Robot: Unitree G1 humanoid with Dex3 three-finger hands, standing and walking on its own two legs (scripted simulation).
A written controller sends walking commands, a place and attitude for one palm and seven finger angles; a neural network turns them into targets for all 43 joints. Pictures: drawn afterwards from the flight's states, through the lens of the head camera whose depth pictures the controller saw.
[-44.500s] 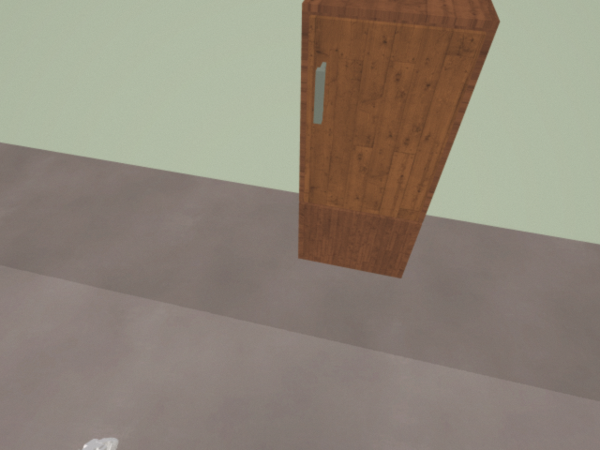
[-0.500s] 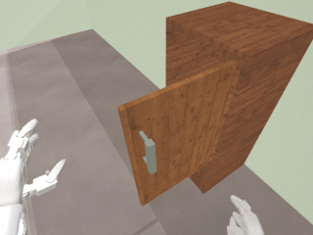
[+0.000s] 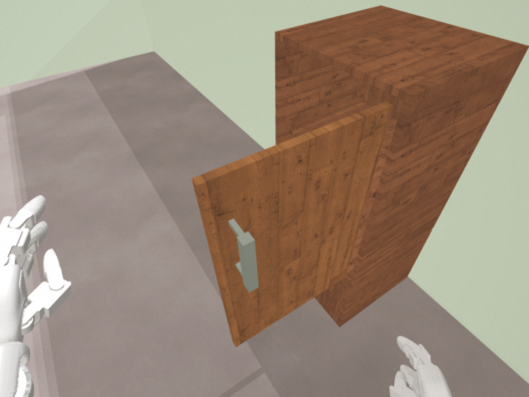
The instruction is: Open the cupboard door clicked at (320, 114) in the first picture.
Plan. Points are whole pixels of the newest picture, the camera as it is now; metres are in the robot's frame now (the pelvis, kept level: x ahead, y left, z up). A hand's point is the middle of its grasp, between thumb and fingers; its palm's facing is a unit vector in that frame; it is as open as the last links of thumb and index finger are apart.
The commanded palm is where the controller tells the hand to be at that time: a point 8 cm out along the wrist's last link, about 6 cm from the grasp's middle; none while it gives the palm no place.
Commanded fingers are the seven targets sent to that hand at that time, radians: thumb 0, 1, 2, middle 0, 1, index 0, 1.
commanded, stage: step back with the hand held close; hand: left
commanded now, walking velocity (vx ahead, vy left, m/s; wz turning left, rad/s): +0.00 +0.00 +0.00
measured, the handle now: (242, 256) +0.34 +0.09 +0.01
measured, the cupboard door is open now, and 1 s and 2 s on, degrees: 89 89 89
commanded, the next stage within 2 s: stop stepping back and stand still in 1.42 s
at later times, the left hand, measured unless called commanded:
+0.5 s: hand (47, 303) +0.17 +0.28 +0.15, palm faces +0.35 -0.78 -0.52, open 7.4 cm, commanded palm +0.11 +0.31 +0.17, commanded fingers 0.00 0.90 0.90 -0.20 -0.30 -0.20 -0.30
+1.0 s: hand out of the picture +0.09 +0.29 +0.15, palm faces +0.49 -0.72 -0.50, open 7.4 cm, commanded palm +0.02 +0.32 +0.17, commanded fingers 0.00 0.90 0.90 -0.20 -0.30 -0.20 -0.30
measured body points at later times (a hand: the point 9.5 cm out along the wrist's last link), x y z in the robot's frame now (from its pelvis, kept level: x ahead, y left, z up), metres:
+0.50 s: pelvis -0.04 +0.02 +0.00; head -0.02 +0.01 +0.45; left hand +0.14 +0.31 +0.17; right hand +0.14 -0.24 -0.08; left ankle -0.04 +0.11 -0.74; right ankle +0.00 -0.12 -0.74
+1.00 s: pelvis -0.11 +0.02 -0.03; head -0.09 +0.03 +0.42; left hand +0.05 +0.33 +0.18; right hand +0.06 -0.22 -0.10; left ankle -0.04 +0.12 -0.74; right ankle -0.01 -0.11 -0.74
